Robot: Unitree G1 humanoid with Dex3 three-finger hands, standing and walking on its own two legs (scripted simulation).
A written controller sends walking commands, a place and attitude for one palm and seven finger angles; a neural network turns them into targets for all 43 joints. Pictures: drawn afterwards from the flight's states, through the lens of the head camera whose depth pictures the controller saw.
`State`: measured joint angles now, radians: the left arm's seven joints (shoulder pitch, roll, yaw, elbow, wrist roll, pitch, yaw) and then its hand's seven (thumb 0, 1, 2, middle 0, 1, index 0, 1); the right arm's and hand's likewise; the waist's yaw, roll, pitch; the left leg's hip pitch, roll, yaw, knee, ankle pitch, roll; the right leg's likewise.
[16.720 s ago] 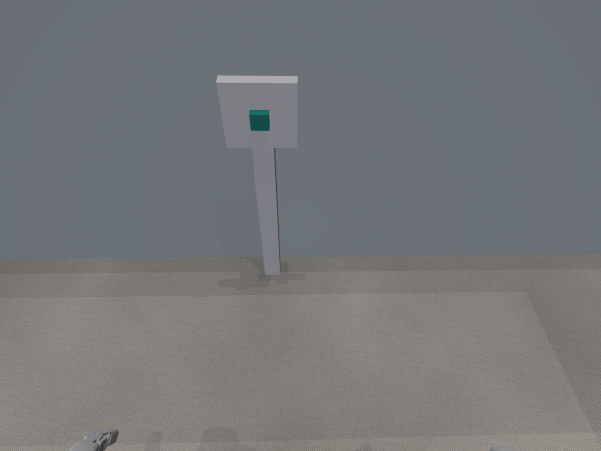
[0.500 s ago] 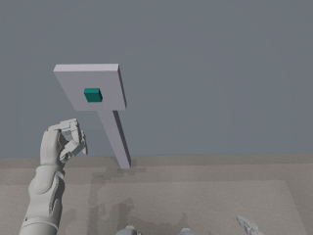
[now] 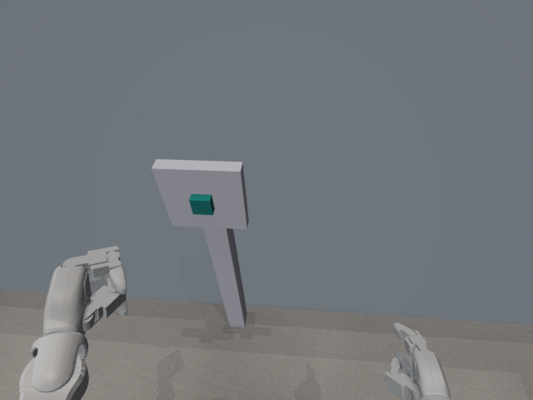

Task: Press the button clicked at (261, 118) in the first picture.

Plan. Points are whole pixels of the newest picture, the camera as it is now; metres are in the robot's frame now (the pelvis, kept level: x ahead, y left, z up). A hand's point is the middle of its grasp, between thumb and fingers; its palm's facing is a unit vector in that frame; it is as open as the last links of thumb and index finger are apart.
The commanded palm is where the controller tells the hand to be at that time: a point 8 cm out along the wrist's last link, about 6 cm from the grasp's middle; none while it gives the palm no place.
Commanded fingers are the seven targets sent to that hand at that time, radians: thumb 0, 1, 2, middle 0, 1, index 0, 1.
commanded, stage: draw the hand back to the body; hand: left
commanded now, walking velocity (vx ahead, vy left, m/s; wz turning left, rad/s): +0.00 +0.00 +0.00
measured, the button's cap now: (202, 203) +0.50 +0.20 -0.02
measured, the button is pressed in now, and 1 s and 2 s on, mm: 0 0 0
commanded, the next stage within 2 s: step back with the hand held close in 0.64 s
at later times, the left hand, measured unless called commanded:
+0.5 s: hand (47, 299) +0.17 +0.25 +0.17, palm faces +0.41 -0.82 -0.40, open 3.1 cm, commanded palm +0.12 +0.29 +0.18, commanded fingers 0.00 0.90 0.90 -1.30 -1.50 -1.30 -1.50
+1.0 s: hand (57, 306) +0.17 +0.24 +0.16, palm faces +0.31 -0.84 -0.45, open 3.1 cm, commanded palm +0.12 +0.29 +0.18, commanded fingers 0.00 0.90 0.90 -1.30 -1.50 -1.30 -1.50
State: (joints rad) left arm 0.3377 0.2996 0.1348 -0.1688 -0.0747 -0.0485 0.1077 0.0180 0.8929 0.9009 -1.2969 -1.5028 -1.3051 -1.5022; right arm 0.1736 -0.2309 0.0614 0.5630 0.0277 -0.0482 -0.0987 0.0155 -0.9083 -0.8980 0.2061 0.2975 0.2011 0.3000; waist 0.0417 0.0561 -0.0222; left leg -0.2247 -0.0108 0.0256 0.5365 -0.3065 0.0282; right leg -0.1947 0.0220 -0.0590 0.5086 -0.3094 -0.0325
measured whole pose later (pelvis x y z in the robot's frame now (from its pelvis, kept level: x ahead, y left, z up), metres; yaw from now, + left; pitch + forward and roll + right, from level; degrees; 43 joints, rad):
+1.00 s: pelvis -0.02 +0.01 +0.01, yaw -2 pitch +0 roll -1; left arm 0.60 0.34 0.32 -0.49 -0.05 -0.16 0.11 0.02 0.89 0.90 -1.30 -1.50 -1.31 -1.50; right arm 0.19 -0.24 0.01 0.58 0.00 -0.03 -0.07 0.02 -0.91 -0.90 0.21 0.30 0.20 0.30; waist 0.00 0.06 0.01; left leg -0.21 -0.01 0.06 0.44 -0.22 0.05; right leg -0.18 0.03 -0.02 0.39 -0.20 -0.01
